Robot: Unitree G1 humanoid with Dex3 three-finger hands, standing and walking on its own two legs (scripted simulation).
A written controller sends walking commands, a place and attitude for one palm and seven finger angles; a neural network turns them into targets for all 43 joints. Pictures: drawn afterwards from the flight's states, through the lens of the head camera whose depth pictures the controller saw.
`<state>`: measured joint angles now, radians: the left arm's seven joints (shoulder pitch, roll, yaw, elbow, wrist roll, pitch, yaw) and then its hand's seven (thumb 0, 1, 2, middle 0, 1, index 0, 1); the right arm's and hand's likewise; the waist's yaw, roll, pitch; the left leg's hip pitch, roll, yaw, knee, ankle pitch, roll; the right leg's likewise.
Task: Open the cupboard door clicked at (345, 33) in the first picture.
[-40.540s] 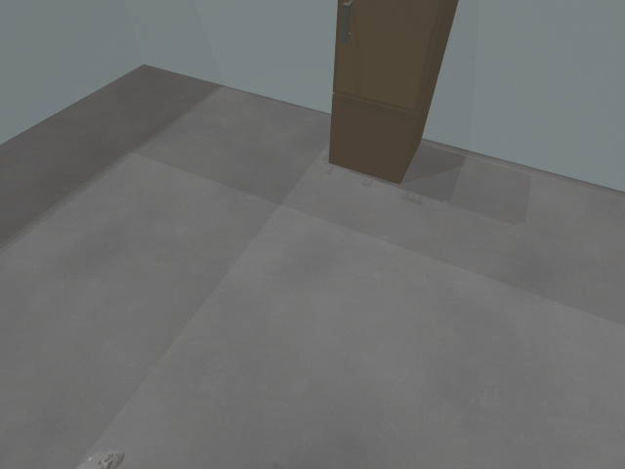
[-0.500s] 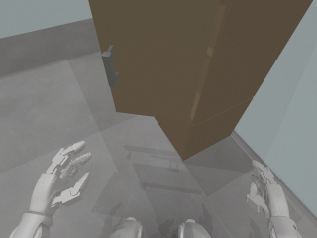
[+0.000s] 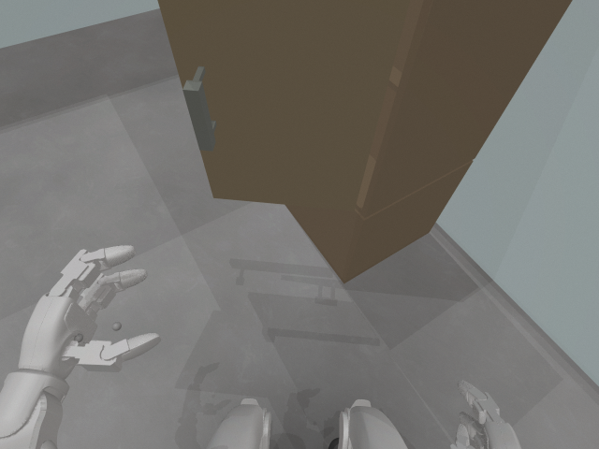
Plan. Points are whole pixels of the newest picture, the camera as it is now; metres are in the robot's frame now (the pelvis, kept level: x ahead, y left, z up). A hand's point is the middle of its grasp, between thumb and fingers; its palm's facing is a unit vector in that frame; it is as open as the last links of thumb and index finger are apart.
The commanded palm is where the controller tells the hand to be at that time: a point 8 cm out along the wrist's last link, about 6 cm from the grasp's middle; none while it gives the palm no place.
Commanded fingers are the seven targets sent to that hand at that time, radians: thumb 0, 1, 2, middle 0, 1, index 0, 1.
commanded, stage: raise the hand with hooked fingers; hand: left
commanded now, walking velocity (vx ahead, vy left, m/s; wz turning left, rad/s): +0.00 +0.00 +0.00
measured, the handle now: (203, 109) +0.63 +0.20 +0.04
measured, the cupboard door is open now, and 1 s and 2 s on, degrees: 53 53 53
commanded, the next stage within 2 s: move the hooked fingers beside the handle in 1.20 s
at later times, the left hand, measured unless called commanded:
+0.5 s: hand (80, 299) +0.28 +0.28 +0.05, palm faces -0.03 -1.00 -0.05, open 13.8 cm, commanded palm +0.26 +0.32 +0.06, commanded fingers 0.00 -0.50 0.30 -0.30 -1.20 -0.30 -1.20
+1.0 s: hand (80, 279) +0.30 +0.28 +0.06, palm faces -0.04 -1.00 -0.04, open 14.0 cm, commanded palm +0.28 +0.33 +0.06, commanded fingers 0.00 -0.50 0.30 -0.30 -1.20 -0.30 -1.20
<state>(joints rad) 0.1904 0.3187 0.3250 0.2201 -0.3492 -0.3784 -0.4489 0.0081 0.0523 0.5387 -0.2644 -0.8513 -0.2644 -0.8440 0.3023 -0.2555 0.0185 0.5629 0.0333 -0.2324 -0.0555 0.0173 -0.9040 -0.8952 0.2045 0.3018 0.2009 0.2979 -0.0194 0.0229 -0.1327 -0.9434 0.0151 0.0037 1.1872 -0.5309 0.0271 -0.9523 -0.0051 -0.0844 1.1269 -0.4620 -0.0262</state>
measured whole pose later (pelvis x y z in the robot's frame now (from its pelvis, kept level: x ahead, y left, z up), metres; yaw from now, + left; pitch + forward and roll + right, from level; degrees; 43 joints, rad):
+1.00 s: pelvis +0.02 +0.01 +0.01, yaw +0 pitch +17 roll -3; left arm 0.00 0.43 0.45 0.40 -0.38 -0.34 -0.58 -0.01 -0.50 0.30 -0.30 -1.20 -0.30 -1.20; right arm 0.28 -0.29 0.03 0.52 0.04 -0.19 -0.05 0.01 -0.91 -0.90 0.20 0.30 0.20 0.30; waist -0.02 0.01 -0.12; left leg -0.89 0.02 0.00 1.13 -0.53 0.04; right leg -0.89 0.00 -0.09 1.05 -0.45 -0.02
